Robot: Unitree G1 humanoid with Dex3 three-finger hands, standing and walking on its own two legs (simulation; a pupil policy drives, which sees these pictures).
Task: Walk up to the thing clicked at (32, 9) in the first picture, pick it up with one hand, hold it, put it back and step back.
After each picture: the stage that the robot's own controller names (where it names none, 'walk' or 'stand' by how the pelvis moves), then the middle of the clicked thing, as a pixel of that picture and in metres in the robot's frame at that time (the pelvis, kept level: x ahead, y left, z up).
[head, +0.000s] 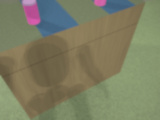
stand; (31, 11) +0.75 +0.27 +0.04
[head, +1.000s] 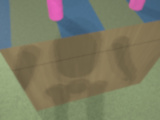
walk; (55, 5) +0.68 +0.18 +0.06
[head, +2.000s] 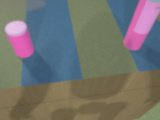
rise first; (20, 40) +0.46 +0.23 +0.08
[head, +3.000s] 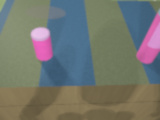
stand; (42, 44) +0.48 +0.17 +0.05
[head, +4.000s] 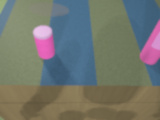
stand; (44, 42) +0.48 +0.16 +0.05
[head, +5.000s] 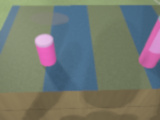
stand; (46, 50) +0.47 +0.16 +0.04
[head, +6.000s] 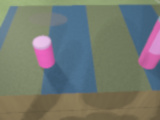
stand; (44, 52) +0.46 +0.16 +0.04
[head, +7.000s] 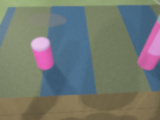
stand; (43, 54) +0.45 +0.17 +0.04
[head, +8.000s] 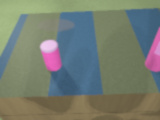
rise first; (51, 56) +0.46 +0.17 +0.04
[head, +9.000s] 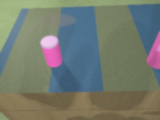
go down; (52, 51) +0.46 +0.17 +0.04
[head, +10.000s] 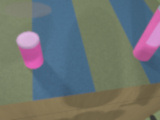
go down; (31, 51) +0.44 +0.16 +0.06
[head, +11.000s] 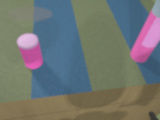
approach; (31, 52) +0.45 +0.16 +0.06
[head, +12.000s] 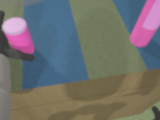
close; (20, 38) +0.46 +0.18 +0.09
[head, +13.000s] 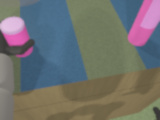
lift; (18, 38) +0.46 +0.18 +0.10
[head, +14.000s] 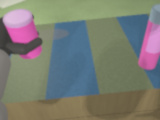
lift; (24, 35) +0.33 +0.16 +0.28
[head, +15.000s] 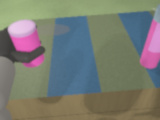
hold; (28, 44) +0.34 +0.16 +0.23
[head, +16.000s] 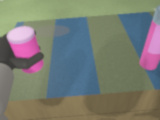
hold; (27, 50) +0.33 +0.17 +0.22
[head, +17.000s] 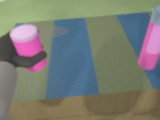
hold; (30, 49) +0.33 +0.15 +0.22
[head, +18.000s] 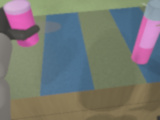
crouch; (23, 24) +0.41 +0.17 +0.25
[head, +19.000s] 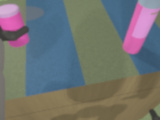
lower; (13, 26) +0.48 +0.18 +0.15
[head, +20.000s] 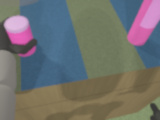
lower; (21, 37) +0.46 +0.16 +0.10
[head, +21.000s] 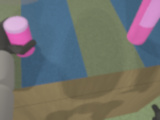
lower; (20, 37) +0.46 +0.17 +0.10
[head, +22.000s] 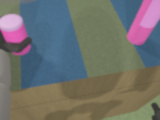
lower; (15, 35) +0.47 +0.18 +0.09
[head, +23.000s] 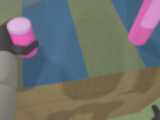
loosen; (23, 38) +0.46 +0.16 +0.09
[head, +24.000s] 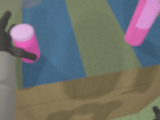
withdraw; (26, 44) +0.45 +0.15 +0.09
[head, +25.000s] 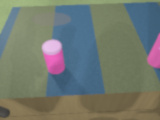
sink last; (54, 57) +0.42 +0.13 +0.07
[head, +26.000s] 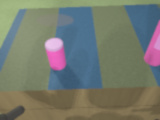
stand; (56, 54) +0.45 +0.14 +0.05
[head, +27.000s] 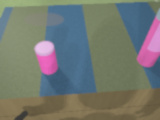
stand; (47, 58) +0.43 +0.15 +0.05
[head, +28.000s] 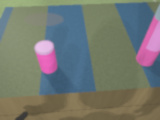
stand; (46, 57) +0.43 +0.15 +0.05
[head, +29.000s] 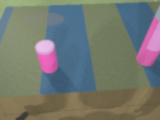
stand; (47, 57) +0.43 +0.15 +0.05
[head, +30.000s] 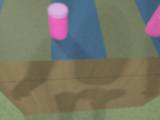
walk; (58, 22) +0.53 +0.09 +0.06
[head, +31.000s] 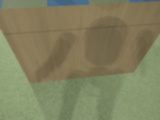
walk; out of the picture +0.83 +0.17 +0.07
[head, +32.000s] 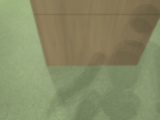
stand; out of the picture +1.16 +0.11 +0.06
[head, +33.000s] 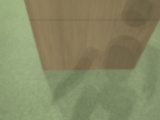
stand; out of the picture +1.10 +0.11 +0.04
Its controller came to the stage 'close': yes
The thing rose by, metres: 0.21
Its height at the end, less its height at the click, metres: +0.00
